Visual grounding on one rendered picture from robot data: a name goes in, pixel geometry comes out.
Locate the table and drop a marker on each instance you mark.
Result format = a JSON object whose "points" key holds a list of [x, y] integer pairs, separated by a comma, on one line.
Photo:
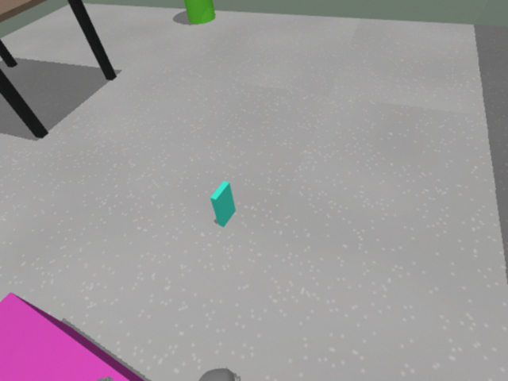
{"points": [[10, 8]]}

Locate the carton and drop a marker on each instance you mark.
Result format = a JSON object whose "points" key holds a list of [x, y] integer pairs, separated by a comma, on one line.
{"points": [[223, 204]]}

